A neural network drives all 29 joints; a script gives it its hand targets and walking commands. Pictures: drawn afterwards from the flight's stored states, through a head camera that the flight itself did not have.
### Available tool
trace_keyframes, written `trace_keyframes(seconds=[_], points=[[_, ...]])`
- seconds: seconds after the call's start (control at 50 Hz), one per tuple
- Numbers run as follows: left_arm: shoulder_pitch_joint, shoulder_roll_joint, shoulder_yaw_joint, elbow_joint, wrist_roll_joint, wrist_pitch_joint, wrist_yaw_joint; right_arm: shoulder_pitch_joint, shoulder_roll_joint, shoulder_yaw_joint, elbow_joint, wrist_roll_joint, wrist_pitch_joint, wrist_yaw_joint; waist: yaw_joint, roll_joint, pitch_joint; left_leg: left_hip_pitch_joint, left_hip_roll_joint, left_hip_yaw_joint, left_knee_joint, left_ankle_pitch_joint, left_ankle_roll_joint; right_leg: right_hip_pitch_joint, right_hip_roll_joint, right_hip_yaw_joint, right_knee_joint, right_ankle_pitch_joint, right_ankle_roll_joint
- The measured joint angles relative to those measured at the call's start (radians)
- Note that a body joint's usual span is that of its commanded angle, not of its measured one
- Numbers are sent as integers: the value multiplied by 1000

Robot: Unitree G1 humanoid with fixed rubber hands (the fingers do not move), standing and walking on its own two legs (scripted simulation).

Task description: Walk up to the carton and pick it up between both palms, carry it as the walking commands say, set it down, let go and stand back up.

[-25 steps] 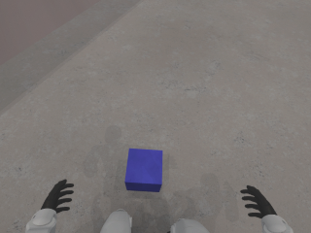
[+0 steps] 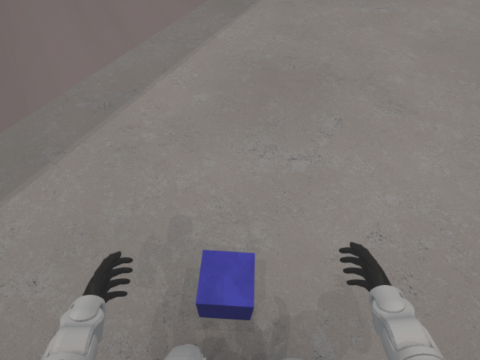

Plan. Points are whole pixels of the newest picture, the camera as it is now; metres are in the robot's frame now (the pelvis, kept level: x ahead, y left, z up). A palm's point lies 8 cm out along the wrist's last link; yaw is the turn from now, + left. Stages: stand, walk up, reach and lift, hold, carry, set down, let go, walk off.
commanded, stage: reach and lift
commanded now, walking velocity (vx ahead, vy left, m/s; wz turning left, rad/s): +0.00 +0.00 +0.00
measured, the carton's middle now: (226, 285) +0.43 +0.05 -0.65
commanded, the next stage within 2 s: none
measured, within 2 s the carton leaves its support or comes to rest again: neither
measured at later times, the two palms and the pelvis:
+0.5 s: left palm (98, 296) +0.21 +0.26 -0.06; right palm (361, 278) +0.25 -0.19 -0.03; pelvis +0.00 +0.01 +0.00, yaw +1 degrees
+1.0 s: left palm (134, 264) +0.27 +0.21 -0.05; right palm (327, 265) +0.28 -0.15 -0.06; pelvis +0.00 +0.02 +0.00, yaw +1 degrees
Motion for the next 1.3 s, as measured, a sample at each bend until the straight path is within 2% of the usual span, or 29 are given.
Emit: trace_keyframes(seconds=[0.2, 0.58, 0.86, 0.94, 0.98, 1.06, 1.12, 1.18, 1.24, 1.3], points=[[0, -4, -14, 1, 0, 16, 5, -24, 14, -1, 29, 0, 38, 2, 0, 0, -37, 0, -8, 0, -9, 4, 0, 0, -7, 0, -5, 1, 0], [-16, -68, -14, 1, 0, 24, 16, -59, 58, -28, 33, -4, 48, 24, 0, 0, -37, 0, -30, 0, -17, 12, -2, 0, -29, 0, -5, 1, 14], [-138, -201, -14, 1, 0, 89, 16, -131, 196, -78, 33, -21, 121, 57, 0, 18, -37, 0, -44, 0, -24, 14, -2, 0, -44, 1, -5, -2, 27], [-174, -242, -12, 1, 2, 107, 30, -140, 242, -100, 33, -52, 140, 52, 0, 31, -32, 0, -50, 0, -27, 14, -2, -1, -50, 0, -6, -6, 31], [-219, -244, 24, 43, 76, 107, 37, -202, 237, -168, 115, -107, 110, 41, -5, 39, 14, -6, -50, 0, -23, 16, -4, -6, -50, 1, -3, -2, 36], [-331, -225, 118, 154, 94, 63, 35, -337, 146, -288, 208, -115, 27, 29, -6, 48, 92, -160, -48, 0, 31, 29, -4, -164, -49, 5, 58, 8, 38], [-444, -226, 132, 204, 94, 19, 25, -493, 95, -294, 271, -68, -20, 35, -5, 47, 104, -360, -40, 0, 107, 34, -4, -365, -43, 10, 135, 13, 39], [-593, -235, 133, 205, 94, -34, 26, -727, 97, -267, 376, -34, -57, 45, -4, 48, 107, -572, -29, 0, 191, 59, -4, -583, -32, 17, 222, 19, 40], [-763, -224, 175, 209, 94, -85, 70, -930, 88, -271, 440, -35, -104, 12, -4, 47, 137, -747, -29, 0, 266, 44, -2, -761, -31, 24, 296, 23, 46], [-927, -183, 239, 242, 94, -94, 113, -1074, 52, -304, 477, -35, -119, -27, -2, 47, 187, -874, -29, 0, 315, 43, 2, -887, -31, 27, 344, 30, 46]])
